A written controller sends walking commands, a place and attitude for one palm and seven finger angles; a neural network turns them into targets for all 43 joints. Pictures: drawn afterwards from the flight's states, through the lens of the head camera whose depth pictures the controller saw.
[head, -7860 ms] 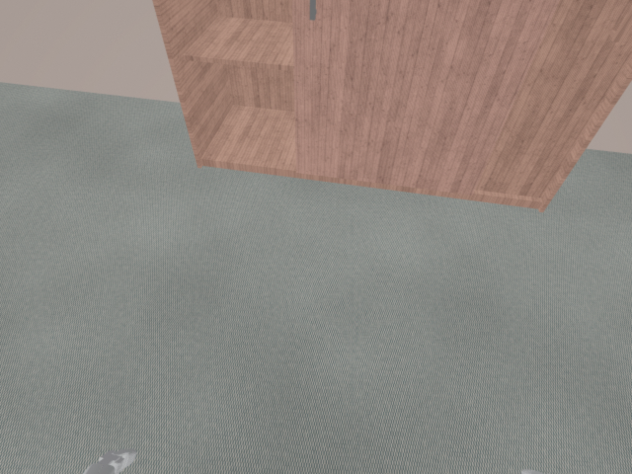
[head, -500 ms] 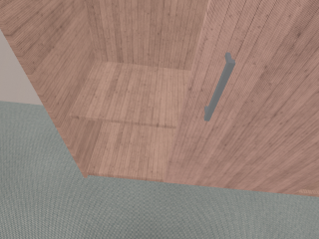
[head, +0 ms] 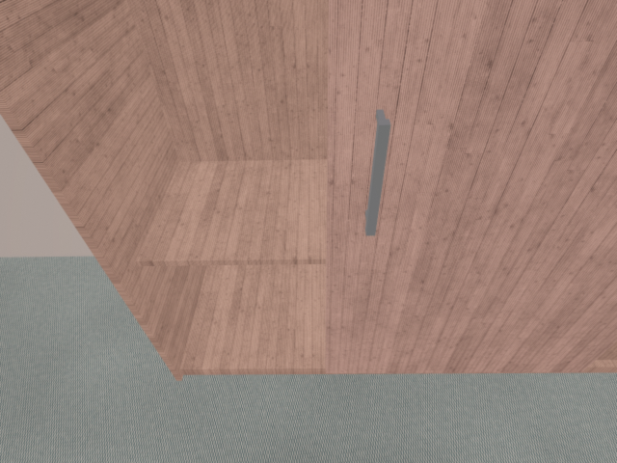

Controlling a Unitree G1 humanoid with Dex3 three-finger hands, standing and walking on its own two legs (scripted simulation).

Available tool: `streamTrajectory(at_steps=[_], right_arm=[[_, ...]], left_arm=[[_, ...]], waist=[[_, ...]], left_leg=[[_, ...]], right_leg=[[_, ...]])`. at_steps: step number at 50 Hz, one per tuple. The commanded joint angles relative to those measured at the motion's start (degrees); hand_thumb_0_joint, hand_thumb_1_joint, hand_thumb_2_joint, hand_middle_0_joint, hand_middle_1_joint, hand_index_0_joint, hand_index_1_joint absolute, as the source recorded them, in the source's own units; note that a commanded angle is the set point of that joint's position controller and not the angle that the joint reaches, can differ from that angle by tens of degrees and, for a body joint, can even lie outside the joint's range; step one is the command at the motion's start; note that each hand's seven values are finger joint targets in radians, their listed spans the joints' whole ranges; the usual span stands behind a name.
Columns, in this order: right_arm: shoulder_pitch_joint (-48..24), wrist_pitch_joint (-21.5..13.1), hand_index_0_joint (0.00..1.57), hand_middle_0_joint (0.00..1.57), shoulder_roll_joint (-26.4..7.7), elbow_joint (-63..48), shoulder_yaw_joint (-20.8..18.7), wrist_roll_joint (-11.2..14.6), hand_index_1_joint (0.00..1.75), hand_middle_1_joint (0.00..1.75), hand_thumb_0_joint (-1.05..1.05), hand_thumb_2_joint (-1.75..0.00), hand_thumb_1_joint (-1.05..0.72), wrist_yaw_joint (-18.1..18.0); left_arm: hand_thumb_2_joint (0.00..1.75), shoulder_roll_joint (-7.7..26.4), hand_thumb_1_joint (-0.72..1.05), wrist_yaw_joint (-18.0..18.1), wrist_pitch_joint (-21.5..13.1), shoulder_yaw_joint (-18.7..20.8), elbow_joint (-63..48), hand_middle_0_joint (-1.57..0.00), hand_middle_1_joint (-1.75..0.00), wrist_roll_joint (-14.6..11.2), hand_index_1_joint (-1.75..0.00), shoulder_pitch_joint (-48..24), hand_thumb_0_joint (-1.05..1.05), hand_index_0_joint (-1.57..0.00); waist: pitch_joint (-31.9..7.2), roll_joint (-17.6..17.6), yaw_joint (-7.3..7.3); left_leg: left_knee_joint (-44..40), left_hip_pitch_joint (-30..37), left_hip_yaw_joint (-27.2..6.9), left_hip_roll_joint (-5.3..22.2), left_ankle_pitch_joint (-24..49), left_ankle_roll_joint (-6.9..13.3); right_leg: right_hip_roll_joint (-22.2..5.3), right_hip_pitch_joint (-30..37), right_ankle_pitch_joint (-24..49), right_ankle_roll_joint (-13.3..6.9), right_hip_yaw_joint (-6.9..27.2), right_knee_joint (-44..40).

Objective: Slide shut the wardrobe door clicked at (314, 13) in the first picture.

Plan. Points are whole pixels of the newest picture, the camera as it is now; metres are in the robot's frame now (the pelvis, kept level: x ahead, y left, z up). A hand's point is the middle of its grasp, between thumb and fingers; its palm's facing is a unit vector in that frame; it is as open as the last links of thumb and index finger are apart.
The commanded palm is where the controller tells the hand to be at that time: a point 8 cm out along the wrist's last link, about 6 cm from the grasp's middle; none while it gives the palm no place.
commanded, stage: come to a stop and stand still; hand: right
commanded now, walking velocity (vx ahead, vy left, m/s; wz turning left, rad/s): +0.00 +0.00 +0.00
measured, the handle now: (374, 177) +0.54 -0.08 +0.10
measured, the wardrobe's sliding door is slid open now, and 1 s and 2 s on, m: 0.49 0.49 0.49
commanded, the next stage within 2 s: look again from close up in 0.92 s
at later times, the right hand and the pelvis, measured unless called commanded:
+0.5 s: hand out of the picture -0.02 -0.19 -0.18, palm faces +0.04 +0.99 -0.13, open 7.4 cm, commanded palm none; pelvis +0.01 -0.04 +0.00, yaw +1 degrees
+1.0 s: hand out of the picture +0.01 -0.19 -0.18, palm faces +0.02 +0.99 -0.15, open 7.4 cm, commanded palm none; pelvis +0.02 -0.04 +0.00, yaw +1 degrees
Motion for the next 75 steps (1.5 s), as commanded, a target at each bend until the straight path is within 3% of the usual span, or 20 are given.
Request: streamTrajectory(at_steps=[1,13,19,38,43,57,61,75], right_arm=[[3.34,-0.53,0.20,0.20,-4.98,-1.80,-0.62,0.32,0.30,0.30,0.00,-0.90,-0.90,-0.38],[4.61,-0.02,0.20,0.20,-3.07,-1.75,-0.32,0.08,0.30,0.30,0.00,-0.90,-0.90,-0.50],[5.12,-0.30,0.20,0.20,-2.77,-1.44,-0.40,0.14,0.30,0.30,0.00,-0.90,-0.90,-0.69],[4.25,-0.21,0.20,0.20,-2.84,-0.98,-0.46,0.12,0.30,0.30,0.00,-0.90,-0.90,-1.10],[3.97,-0.13,0.20,0.20,-3.07,-1.08,-0.45,0.08,0.30,0.30,0.00,-0.90,-0.90,-1.06],[3.77,-0.19,0.20,0.20,-3.49,-1.35,-0.40,0.13,0.30,0.30,0.00,-0.90,-0.90,-0.96],[4.06,-0.37,0.20,0.20,-3.32,-1.39,-0.43,0.22,0.30,0.30,0.00,-0.90,-0.90,-0.98],[5.06,-0.50,0.20,0.20,-2.93,-0.75,-0.28,0.19,0.30,0.30,0.00,-0.90,-0.90,-0.97]], left_arm=[[0.90,5.11,0.90,0.45,-1.05,0.55,-1.37,-0.20,-0.30,-0.04,-0.30,3.73,0.00,-0.20],[0.90,5.28,0.90,0.52,-1.37,0.74,-0.44,-0.20,-0.30,-0.26,-0.30,5.44,0.00,-0.20],[0.90,4.60,0.90,0.58,-1.71,0.74,-0.14,-0.20,-0.30,-0.30,-0.30,5.78,0.00,-0.20],[0.90,4.98,0.90,0.99,-1.89,0.80,0.13,-0.20,-0.30,-0.37,-0.30,3.86,0.00,-0.20],[0.90,4.90,0.90,0.82,-1.65,0.70,0.27,-0.20,-0.30,-0.42,-0.30,3.36,0.00,-0.20],[0.90,4.46,0.90,0.63,-1.34,0.67,0.84,-0.20,-0.30,-0.48,-0.30,3.86,0.00,-0.20],[0.90,4.29,0.90,0.67,-1.54,0.63,1.02,-0.20,-0.30,-0.44,-0.30,4.17,0.00,-0.20],[0.90,3.85,0.90,0.78,-1.46,0.54,1.24,-0.20,-0.30,-0.49,-0.30,4.09,0.00,-0.20]], waist=[[6.65,-4.15,0.02],[7.50,-3.56,-0.71],[5.20,-1.60,-0.48],[4.70,-2.86,0.09],[6.30,-1.68,-0.14],[6.55,-1.06,-0.14],[4.90,-1.21,-0.02],[5.52,-2.09,-0.04]], left_leg=[[-5.88,-1.69,-7.45,6.56,-4.33,0.49],[-0.77,0.31,-4.29,5.90,-0.12,-0.32],[-0.80,0.32,-4.96,6.71,2.67,-0.38],[-0.52,0.22,-5.56,7.06,9.21,-0.66],[-1.48,0.04,-5.82,7.14,7.46,-0.58],[-2.69,0.04,-6.11,7.02,5.73,-0.40],[-2.27,0.41,-6.40,7.16,7.76,-0.22],[-3.24,-0.22,-6.64,7.08,7.82,-0.15]], right_leg=[[-3.14,-6.88,-0.82,-2.22,4.41,-7.34],[-4.69,-10.95,-6.60,-3.89,8.28,-12.40],[-4.09,-7.35,0.20,-4.03,6.84,-10.32],[-3.82,-1.55,14.74,-3.75,4.30,-7.18],[-3.62,-2.76,10.41,-3.59,4.37,-8.06],[-3.40,-3.02,6.63,-3.41,4.20,-8.63],[-3.42,-1.63,8.91,-3.34,4.11,-8.29],[-3.44,-1.18,8.77,-3.10,3.79,-8.19]])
